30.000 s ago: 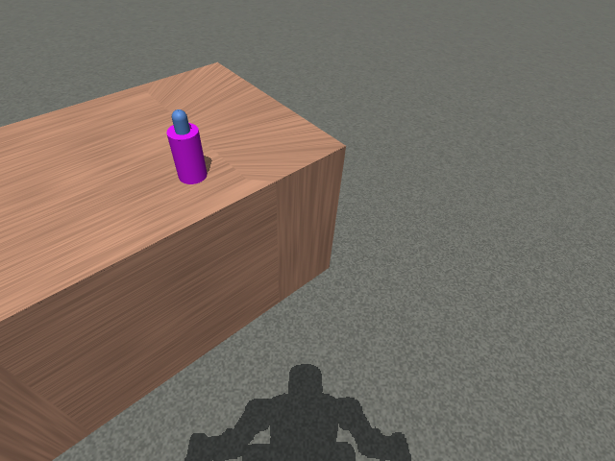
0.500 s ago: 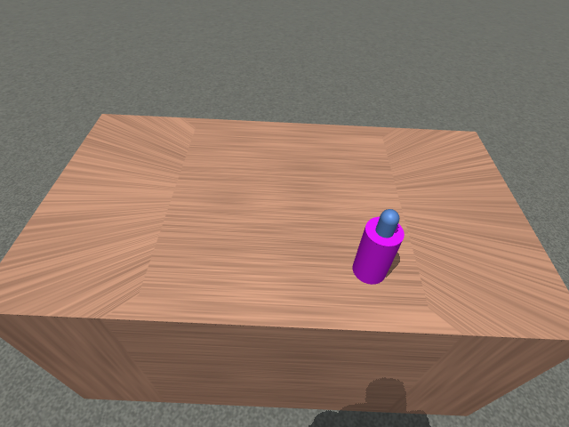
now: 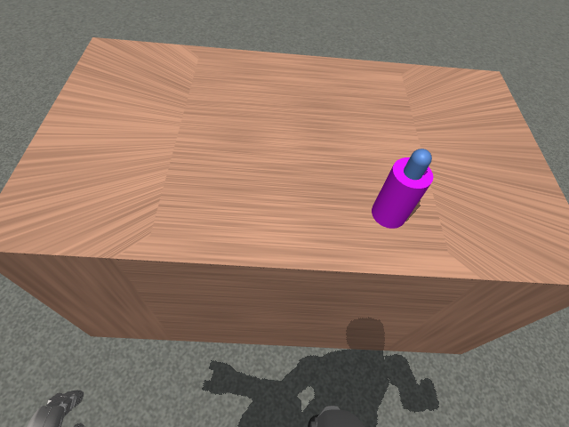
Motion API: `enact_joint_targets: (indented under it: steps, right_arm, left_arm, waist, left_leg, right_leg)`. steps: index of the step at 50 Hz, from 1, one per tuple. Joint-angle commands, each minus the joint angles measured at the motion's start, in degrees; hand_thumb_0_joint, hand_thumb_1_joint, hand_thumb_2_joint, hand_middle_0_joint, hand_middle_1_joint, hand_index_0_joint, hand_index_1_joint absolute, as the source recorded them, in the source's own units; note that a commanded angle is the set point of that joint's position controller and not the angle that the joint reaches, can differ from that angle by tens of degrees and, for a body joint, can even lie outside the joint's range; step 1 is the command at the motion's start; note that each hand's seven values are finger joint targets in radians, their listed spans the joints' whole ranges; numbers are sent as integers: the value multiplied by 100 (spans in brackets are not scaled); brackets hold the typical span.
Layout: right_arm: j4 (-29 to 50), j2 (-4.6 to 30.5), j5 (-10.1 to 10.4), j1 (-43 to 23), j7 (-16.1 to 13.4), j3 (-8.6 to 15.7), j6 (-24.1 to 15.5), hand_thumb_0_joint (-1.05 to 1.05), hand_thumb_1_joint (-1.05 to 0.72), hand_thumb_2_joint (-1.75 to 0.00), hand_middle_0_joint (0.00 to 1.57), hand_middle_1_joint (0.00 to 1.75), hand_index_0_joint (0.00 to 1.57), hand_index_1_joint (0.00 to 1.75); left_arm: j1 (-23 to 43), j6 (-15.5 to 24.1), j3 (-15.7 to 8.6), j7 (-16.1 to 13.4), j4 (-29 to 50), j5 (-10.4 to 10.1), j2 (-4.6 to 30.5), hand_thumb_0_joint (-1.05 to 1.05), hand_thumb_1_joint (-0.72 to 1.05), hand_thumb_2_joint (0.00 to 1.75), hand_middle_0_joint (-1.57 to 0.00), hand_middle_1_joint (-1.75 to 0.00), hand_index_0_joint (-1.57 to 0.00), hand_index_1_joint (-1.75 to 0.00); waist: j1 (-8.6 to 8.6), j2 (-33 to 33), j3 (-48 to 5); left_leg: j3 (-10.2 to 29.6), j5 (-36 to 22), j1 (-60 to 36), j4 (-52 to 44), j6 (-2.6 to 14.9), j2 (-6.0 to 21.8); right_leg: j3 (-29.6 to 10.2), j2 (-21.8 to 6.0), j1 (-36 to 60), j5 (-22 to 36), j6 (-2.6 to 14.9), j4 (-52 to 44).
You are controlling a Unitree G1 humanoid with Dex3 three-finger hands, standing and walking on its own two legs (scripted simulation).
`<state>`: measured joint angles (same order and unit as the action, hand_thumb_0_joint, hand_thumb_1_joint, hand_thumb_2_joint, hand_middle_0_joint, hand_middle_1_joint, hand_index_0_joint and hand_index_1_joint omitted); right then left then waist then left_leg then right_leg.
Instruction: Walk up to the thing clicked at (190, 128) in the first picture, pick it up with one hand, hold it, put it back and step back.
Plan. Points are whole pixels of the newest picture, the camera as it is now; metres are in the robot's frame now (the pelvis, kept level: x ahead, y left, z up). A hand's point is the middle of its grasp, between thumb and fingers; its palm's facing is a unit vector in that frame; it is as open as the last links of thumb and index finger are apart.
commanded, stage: step back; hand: right
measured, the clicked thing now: (404, 186) +0.53 -0.27 -0.06
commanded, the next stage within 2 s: none
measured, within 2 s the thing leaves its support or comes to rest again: neither
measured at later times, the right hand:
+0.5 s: hand out of the picture +0.01 -0.25 -0.15, palm faces +0.09 +0.93 -0.35, open 7.4 cm
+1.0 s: hand out of the picture -0.12 -0.22 -0.11, palm faces +0.00 +0.89 -0.45, open 7.4 cm
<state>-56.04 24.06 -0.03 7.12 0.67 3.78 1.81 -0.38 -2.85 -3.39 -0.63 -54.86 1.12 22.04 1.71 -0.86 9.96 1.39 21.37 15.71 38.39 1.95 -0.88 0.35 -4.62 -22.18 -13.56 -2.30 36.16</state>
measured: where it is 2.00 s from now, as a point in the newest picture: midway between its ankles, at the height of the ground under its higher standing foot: outside the picture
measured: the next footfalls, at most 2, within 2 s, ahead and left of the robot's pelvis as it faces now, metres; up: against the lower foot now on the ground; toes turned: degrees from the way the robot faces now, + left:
right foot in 0.40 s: -0.04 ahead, -0.10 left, +0.00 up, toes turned -1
left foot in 0.76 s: -0.12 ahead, +0.16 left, +0.00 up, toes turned -4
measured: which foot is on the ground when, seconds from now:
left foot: down 0.00-0.46, up 0.48-0.74, down 0.76-1.00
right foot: down 0.00-0.00, up 0.02-0.38, down 0.40-0.78, up 0.80-1.00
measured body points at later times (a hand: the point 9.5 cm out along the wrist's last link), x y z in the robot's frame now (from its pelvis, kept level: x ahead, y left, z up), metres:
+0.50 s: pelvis -0.08 +0.02 +0.01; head -0.02 +0.00 +0.45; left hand +0.05 +0.31 -0.11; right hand +0.01 -0.30 -0.12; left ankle -0.04 +0.11 -0.70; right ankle -0.08 -0.10 -0.72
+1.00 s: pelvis -0.20 +0.05 +0.02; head -0.14 +0.09 +0.46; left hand -0.08 +0.36 -0.12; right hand -0.12 -0.27 -0.08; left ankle -0.16 +0.16 -0.72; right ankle -0.26 -0.11 -0.62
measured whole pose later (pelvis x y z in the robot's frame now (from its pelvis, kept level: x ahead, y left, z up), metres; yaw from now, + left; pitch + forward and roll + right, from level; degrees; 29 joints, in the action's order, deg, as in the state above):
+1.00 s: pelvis -0.20 +0.05 +0.02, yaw -3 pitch -1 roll -2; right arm -49.1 20.0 -1.7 9.6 -0.9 2.2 0.3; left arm -9.2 -4.7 -5.6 -0.4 -46.4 0.8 23.2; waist -0.5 -3.2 9.4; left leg 1.9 12.8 16.7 30.6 0.9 1.3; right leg -10.4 6.7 -25.1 -27.1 -1.1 68.4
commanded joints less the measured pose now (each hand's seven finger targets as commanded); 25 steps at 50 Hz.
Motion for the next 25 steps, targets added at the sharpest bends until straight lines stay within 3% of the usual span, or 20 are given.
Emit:
enact_joint_targets:
  steps: [1, 2, 3, 4, 6, 7, 8, 9, 12, 15, 17, 19, 20, 21, 22, 23, 24, 25]
  right_arm:
    - [336, 1607, -265, 385, -133, 396, -120, 0, -90, -90, 20, 30, 20, 30]
    - [426, 1758, -204, 289, -146, 392, -140, 0, -90, -90, 20, 30, 20, 30]
    - [517, 1780, -191, 137, -169, 410, -148, 0, -90, -90, 20, 30, 20, 30]
    - [595, 1622, -181, -39, -201, 382, -155, 0, -90, -90, 20, 30, 20, 30]
    - [681, 1212, -239, -268, -271, 284, -175, 0, -90, -90, 20, 30, 20, 30]
    - [703, 1123, -201, -211, -300, 265, -186, 0, -90, -90, 20, 30, 20, 30]
    - [709, 1094, -176, -55, -304, 267, -185, 0, -90, -90, 20, 30, 20, 30]
    - [656, 1011, -161, 200, -319, 265, -175, 0, -90, -90, 20, 30, 20, 30]
    - [679, 1046, -104, 439, -342, 279, -142, 0, -90, -90, 20, 30, 20, 30]
    - [751, 1087, -94, 477, -328, 290, -108, 0, -90, -90, 20, 30, 20, 30]
    - [842, 1163, -76, 303, -301, 301, -83, 0, -90, -90, 20, 30, 20, 30]
    - [919, 1197, -35, 99, -274, 304, -61, 0, -90, -90, 20, 30, 20, 30]
    - [957, 1140, -11, -21, -256, 279, -52, 0, -90, -90, 20, 30, 20, 30]
    - [997, 996, 44, -58, -241, 232, -61, 0, -90, -90, 20, 30, 20, 30]
    - [1059, 883, 62, -118, -227, 195, -62, 0, -90, -90, 20, 30, 20, 30]
    - [1017, 793, 55, -201, -269, 208, -15, 0, -90, -90, 20, 30, 20, 30]
    - [949, 924, 2, -66, -277, 247, 27, 0, -90, -90, 20, 30, 20, 30]
    - [866, 1032, -9, 116, -244, 248, 20, 0, -90, -90, 20, 30, 20, 30]
  left_arm:
    - [73, -60, -221, -133, 702, -78, 849, 0, 90, 90, -20, -30, -20, -30]
    - [-75, -77, -242, -166, 679, -48, 912, 0, 90, 90, -20, -30, -20, -30]
    - [-50, -69, -252, -204, 625, -31, 981, 0, 90, 90, -20, -30, -20, -30]
    - [-41, -67, -300, -204, 592, -31, 1100, 0, 90, 90, -20, -30, -20, -30]
    - [-432, -52, -287, -166, 555, -121, 1072, 0, 90, 90, -20, -30, -20, -30]
    - [-545, -35, -283, -151, 585, -104, 1065, 0, 90, 90, -20, -30, -20, -30]
    - [-529, -18, -300, -141, 619, -75, 1091, 0, 90, 90, -20, -30, -20, -30]
    - [-451, 10, -285, -125, 700, -62, 1022, 0, 90, 90, -20, -30, -20, -30]
    - [-302, 62, -270, -110, 872, -51, 938, 0, 90, 90, -20, -30, -20, -30]
    - [-433, 99, -284, -91, 914, -37, 886, 0, 90, 90, -20, -30, -20, -30]
    - [-744, 125, -293, -73, 841, -20, 849, 0, 90, 90, -20, -30, -20, -30]
    - [-1057, 161, -313, -69, 705, 29, 843, 0, 90, 90, -20, -30, -20, -30]
    - [-1222, 192, -331, -72, 643, 48, 861, 0, 90, 90, -20, -30, -20, -30]
    - [-1181, 231, -395, -75, 680, 102, 1118, 0, 90, 90, -20, -30, -20, -30]
    - [-981, 223, -475, -55, 807, 90, 1424, 0, 90, 90, -20, -30, -20, -30]
    - [-621, 180, -524, -30, 929, 43, 1780, 0, 90, 90, -20, -30, -20, -30]
    - [-432, 216, -522, -32, 1125, 101, 1717, 0, 90, 90, -20, -30, -20, -30]
    - [-431, 210, -491, -39, 1175, 59, 1495, 0, 90, 90, -20, -30, -20, -30]
  waist:
    - [-72, 904, -1178]
    - [-33, 979, -1220]
    - [5, 1140, -1223]
    - [-60, 1104, -1218]
    - [-344, 857, -1327]
    - [-350, 831, -1404]
    - [-263, 780, -1471]
    - [-137, 761, -1505]
    - [85, 818, -1376]
    - [140, 876, -1439]
    - [26, 991, -1574]
    - [-167, 811, -1616]
    - [-260, 624, -1687]
    - [-221, 91, -1739]
    - [-212, -665, -1433]
    - [-332, -1619, -966]
    - [-310, -1503, -653]
    - [-223, -1127, -485]
  left_leg:
    - [2142, -4118, -720, -1699, 556, 1668]
    - [2435, -4334, -495, -1664, 949, 2060]
    - [2637, -3927, -319, -1804, 1028, 2118]
    - [2265, -3809, -509, -1652, 1054, 1983]
    - [1276, -4286, -1206, -1181, 956, 1402]
    - [1205, -4337, -1502, -1063, 964, 1376]
    - [1224, -4426, -1702, -996, 979, 1378]
    - [1156, -4526, -2065, -914, 822, 1255]
    - [1192, -4603, -2289, -885, 965, 1388]
    - [1082, -4517, -2172, -784, 957, 1388]
    - [1002, -4114, -1860, -679, 922, 1379]
    - [935, -3577, -1338, -484, 789, 1329]
    - [833, -3138, -1032, -329, 650, 1233]
    - [708, -2394, -273, -161, 449, 975]
    - [430, -1251, 488, 315, 140, 307]
    - [-20, 969, 478, 1507, -89, -434]
    - [497, 1636, 470, 2513, -163, -361]
    - [662, 1478, 528, 2654, -174, -313]
  right_leg:
    - [-868, 1059, -566, -2053, 425, 2005]
    - [-1090, 1101, -467, -2414, 384, 2583]
    - [-1292, 1120, -506, -2345, 383, 2953]
    - [-1361, 1040, -561, -2091, 393, 3163]
    - [-1337, 1036, -920, -1499, 350, 3338]
    - [-1209, 1033, -1010, -1404, 307, 3317]
    - [-1145, 1041, -970, -1434, 228, 3270]
    - [-1037, 991, -1034, -1355, 178, 2789]
    - [-905, 902, -885, -1459, 54, 1832]
    - [-558, 723, -403, -1300, 131, 768]
    - [-323, 651, 109, -1030, 239, 37]
    - [-166, 635, 807, -160, 387, -836]
    - [-265, 539, 1203, 609, 437, -1229]
    - [-886, 138, 1691, 1388, 616, -948]
    - [-1820, -529, 1604, 1601, 1110, -1180]
    - [-2810, -1575, 648, 1918, 1986, -1639]
    - [-3149, -1837, 204, 1984, 2205, -1738]
    - [-2807, -1636, 122, 2097, 2094, -1660]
